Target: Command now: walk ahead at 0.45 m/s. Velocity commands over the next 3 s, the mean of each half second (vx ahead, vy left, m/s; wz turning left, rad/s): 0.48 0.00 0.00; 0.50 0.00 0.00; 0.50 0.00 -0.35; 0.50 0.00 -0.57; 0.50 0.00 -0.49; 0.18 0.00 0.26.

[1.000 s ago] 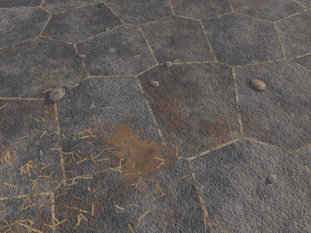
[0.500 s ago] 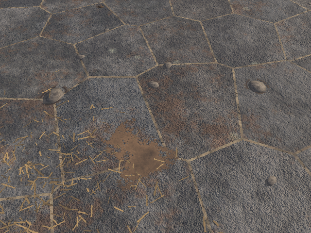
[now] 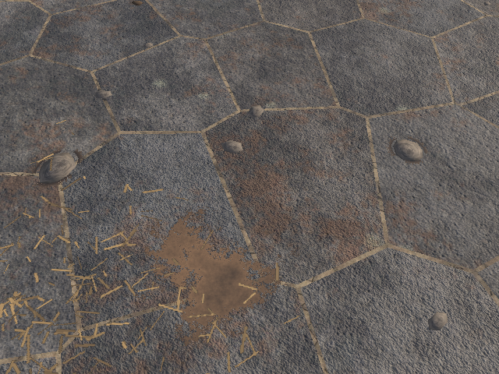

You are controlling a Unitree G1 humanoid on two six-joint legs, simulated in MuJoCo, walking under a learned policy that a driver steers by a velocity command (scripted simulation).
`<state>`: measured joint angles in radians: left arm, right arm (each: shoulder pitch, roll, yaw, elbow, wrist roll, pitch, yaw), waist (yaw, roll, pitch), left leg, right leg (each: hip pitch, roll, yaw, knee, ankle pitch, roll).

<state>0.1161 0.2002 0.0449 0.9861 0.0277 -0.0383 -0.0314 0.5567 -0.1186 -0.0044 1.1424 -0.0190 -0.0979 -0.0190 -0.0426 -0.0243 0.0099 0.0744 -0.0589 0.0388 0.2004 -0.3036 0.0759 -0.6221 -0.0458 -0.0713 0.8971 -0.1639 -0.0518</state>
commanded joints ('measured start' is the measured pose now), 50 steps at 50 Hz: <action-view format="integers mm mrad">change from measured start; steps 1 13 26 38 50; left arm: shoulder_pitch -169 134 412 413 35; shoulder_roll -3 61 68 89 35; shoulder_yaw -16 26 -4 9 10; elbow -103 0 76 47 -91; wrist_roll -11 -14 -18 -28 4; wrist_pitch -6 -45 -76 -55 -2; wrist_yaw -2 22 39 42 3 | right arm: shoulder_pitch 61 -147 -543 -135 -118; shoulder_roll -118 -126 -88 -273 -158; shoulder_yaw -11 -44 -32 -109 -53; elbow -15 -124 -271 -170 -114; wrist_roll -1 -6 -2 -5 7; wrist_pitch -12 0 51 26 -14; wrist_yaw -7 20 51 26 18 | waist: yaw -5 54 88 -50 43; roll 135 37 -34 78 77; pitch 147 44 101 -230 86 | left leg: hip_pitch -79 -654 -704 195 -190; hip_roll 219 127 128 444 231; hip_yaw -103 -93 46 -666 -117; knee -46 1091 504 81 -89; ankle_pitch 619 35 321 -2 410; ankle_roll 88 32 -44 265 125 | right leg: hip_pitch -30 506 563 6 -41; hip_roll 44 -236 -107 69 -68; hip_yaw -71 438 108 126 38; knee -184 -736 -767 473 11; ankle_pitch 53 -162 385 -302 81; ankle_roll -3 -218 -120 -57 29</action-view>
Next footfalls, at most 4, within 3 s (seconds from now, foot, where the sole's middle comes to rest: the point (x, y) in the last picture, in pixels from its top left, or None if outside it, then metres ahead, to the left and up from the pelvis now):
0.16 right None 0.26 -0.08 -0.78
0.70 left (214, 342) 0.58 0.08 -0.78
1.28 right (270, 249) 0.87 -0.10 -0.78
1.84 left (247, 165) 1.23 -0.04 -0.78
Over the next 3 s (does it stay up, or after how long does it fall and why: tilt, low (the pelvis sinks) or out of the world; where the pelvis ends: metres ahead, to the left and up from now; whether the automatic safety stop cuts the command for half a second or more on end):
stays up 1.41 -0.37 -0.01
